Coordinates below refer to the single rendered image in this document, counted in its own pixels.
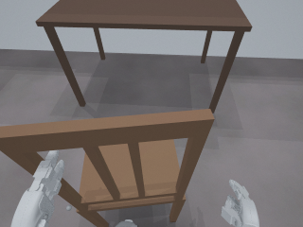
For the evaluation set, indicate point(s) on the chair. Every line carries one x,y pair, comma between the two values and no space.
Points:
129,161

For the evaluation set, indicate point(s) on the robot right hand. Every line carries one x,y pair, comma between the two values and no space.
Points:
240,213

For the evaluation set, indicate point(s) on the table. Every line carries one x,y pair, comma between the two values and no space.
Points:
200,15

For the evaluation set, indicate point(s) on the robot left hand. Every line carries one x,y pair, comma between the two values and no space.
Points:
38,201

